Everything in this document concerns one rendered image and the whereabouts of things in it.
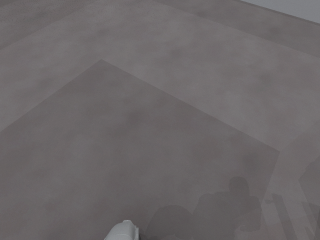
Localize left robot thigh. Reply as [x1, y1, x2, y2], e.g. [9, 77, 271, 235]
[104, 222, 139, 240]

